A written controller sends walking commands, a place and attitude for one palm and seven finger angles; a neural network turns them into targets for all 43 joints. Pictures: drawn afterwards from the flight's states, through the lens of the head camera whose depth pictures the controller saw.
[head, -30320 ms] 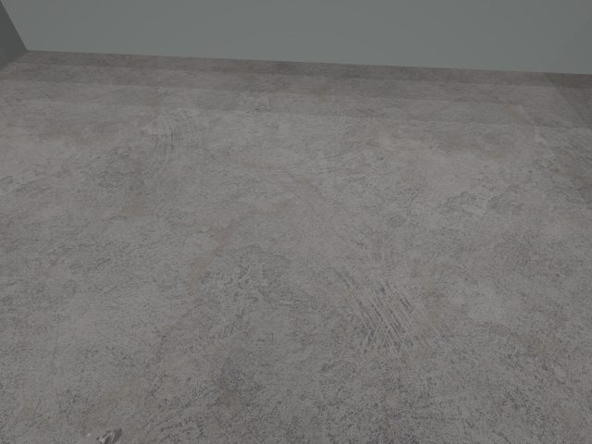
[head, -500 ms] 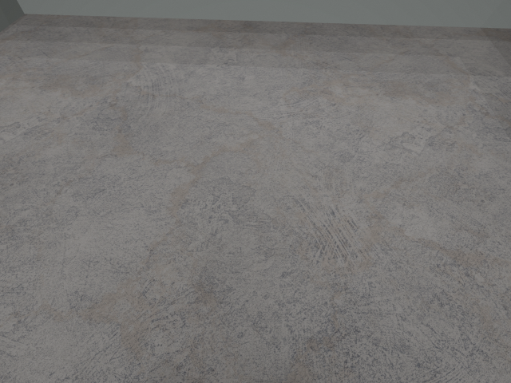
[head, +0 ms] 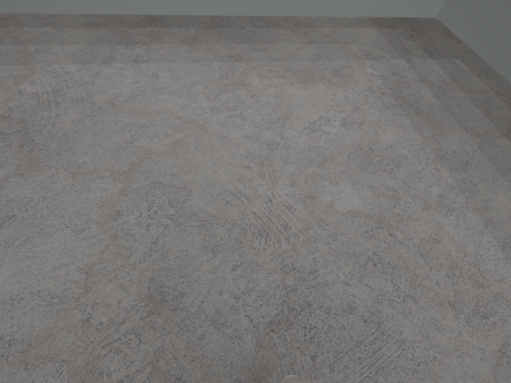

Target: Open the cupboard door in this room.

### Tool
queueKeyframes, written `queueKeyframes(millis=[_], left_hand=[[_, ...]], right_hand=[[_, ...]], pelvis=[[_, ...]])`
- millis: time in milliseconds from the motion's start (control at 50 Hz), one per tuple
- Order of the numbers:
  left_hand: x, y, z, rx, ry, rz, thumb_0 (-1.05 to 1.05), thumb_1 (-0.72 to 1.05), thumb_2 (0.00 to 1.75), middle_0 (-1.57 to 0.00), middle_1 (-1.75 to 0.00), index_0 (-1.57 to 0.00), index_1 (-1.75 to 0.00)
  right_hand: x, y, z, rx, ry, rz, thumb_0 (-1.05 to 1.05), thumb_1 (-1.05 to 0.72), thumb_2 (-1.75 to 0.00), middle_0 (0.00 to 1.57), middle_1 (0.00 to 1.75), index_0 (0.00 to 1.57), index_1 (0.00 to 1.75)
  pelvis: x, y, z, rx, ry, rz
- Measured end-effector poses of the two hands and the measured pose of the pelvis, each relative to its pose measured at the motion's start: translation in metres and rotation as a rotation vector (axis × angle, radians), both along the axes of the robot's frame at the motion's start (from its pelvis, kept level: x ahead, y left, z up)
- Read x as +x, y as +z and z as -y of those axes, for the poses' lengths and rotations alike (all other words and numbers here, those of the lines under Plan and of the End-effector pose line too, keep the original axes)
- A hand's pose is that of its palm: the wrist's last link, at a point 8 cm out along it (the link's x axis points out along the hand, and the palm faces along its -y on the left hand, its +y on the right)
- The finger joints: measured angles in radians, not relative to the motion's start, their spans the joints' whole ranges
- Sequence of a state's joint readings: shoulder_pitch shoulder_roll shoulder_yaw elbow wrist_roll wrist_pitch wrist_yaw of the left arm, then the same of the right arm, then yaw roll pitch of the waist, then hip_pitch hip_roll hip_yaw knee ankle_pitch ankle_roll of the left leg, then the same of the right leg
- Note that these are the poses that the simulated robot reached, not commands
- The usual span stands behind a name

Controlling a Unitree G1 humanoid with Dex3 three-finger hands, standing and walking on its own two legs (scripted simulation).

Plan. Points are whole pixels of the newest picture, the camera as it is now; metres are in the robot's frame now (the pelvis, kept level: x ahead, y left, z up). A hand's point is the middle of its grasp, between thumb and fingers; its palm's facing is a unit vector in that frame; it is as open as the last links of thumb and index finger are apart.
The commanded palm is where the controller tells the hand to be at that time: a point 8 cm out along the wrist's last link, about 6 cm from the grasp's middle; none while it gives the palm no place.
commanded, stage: turn or walk to find it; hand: left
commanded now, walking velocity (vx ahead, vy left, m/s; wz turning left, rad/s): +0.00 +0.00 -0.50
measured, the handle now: out of the picture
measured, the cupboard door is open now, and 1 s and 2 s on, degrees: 0 0 0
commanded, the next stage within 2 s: none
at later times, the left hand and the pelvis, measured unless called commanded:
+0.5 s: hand (189, 360) +0.18 +0.12 -0.15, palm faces -0.28 -0.93 -0.25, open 7.4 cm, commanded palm none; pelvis +0.00 -0.03 -0.01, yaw -16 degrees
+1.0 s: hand (164, 346) +0.20 +0.17 -0.17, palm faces -0.44 -0.88 -0.19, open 7.4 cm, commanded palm none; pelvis +0.04 +0.02 +0.01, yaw -31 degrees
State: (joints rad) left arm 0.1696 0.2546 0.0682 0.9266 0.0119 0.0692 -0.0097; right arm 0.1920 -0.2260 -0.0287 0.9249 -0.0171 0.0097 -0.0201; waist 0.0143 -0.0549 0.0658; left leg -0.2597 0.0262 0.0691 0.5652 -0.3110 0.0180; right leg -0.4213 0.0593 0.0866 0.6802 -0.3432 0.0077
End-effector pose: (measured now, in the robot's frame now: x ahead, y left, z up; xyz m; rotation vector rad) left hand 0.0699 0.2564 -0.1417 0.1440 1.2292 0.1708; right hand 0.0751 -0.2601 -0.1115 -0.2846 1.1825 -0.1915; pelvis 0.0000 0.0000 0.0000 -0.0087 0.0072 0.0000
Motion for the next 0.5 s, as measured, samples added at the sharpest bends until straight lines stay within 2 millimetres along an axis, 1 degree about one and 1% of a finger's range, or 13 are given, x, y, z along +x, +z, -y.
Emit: queueKeyframes(millis=[120, 180, 220, 260, 320, 380, 420, 460, 500], left_hand=[[0.018, 0.011, -0.011, -0.007, -0.074, -0.011, 0.01, 0.90, 0.90, -0.20, -0.30, -0.20, -0.30], [0.029, 0.013, -0.009, -0.003, -0.109, -0.019, 0.01, 0.90, 0.90, -0.20, -0.30, -0.19, -0.30], [0.038, 0.013, -0.005, -0.001, -0.139, -0.025, 0.01, 0.91, 0.90, -0.20, -0.30, -0.19, -0.30], [0.050, 0.013, 0.004, 0.001, -0.174, -0.026, 0.01, 0.91, 0.90, -0.20, -0.30, -0.19, -0.30], [0.070, 0.013, 0.023, 0.007, -0.239, -0.013, 0.01, 0.91, 0.90, -0.20, -0.30, -0.19, -0.30], [0.093, 0.013, 0.049, 0.017, -0.303, 0.023, 0.01, 0.91, 0.90, -0.20, -0.30, -0.19, -0.30], [0.106, 0.012, 0.065, 0.032, -0.341, 0.065, 0.01, 0.91, 0.90, -0.20, -0.30, -0.19, -0.30], [0.111, 0.015, 0.078, 0.036, -0.361, 0.089, 0.00, 0.91, 0.90, -0.20, -0.30, -0.19, -0.30], [0.111, 0.019, 0.086, 0.039, -0.366, 0.092, 0.00, 0.90, 0.90, -0.20, -0.30, -0.20, -0.30]], right_hand=[[-0.038, 0.007, -0.021, 0.023, -0.083, -0.053, 0.00, -0.90, -0.90, 0.20, 0.30, 0.20, 0.30], [-0.053, 0.004, -0.026, 0.042, -0.134, -0.072, 0.00, -0.90, -0.90, 0.20, 0.30, 0.20, 0.30], [-0.064, 0.002, -0.027, 0.055, -0.172, -0.084, 0.00, -0.90, -0.90, 0.20, 0.30, 0.20, 0.30], [-0.076, -0.002, -0.027, 0.069, -0.211, -0.100, 0.00, -0.90, -0.90, 0.20, 0.30, 0.20, 0.30], [-0.096, -0.011, -0.021, 0.091, -0.276, -0.124, 0.00, -0.90, -0.90, 0.20, 0.30, 0.20, 0.30], [-0.115, -0.025, -0.009, 0.114, -0.335, -0.148, 0.00, -0.90, -0.90, 0.20, 0.30, 0.20, 0.30], [-0.126, -0.038, 0.002, 0.128, -0.365, -0.162, 0.00, -0.90, -0.90, 0.20, 0.30, 0.20, 0.30], [-0.132, -0.043, 0.011, 0.126, -0.385, -0.183, 0.00, -0.90, -0.90, 0.20, 0.30, 0.20, 0.30], [-0.131, -0.040, 0.018, 0.117, -0.398, -0.185, 0.00, -0.90, -0.90, 0.20, 0.30, 0.20, 0.30]], pelvis=[[0.003, 0.012, -0.011, -0.029, -0.070, 0.005], [0.004, 0.013, -0.012, -0.033, -0.105, 0.004], [0.005, 0.013, -0.011, -0.032, -0.128, 0.003], [0.005, 0.012, -0.008, -0.028, -0.153, 0.002], [0.005, 0.008, 0.000, -0.020, -0.194, 0.001], [0.006, 0.001, 0.013, -0.004, -0.232, 0.000], [0.006, -0.008, 0.022, 0.003, -0.254, -0.001], [0.004, -0.009, 0.027, -0.004, -0.262, 0.004], [0.004, -0.005, 0.030, 0.006, -0.282, 0.007]])
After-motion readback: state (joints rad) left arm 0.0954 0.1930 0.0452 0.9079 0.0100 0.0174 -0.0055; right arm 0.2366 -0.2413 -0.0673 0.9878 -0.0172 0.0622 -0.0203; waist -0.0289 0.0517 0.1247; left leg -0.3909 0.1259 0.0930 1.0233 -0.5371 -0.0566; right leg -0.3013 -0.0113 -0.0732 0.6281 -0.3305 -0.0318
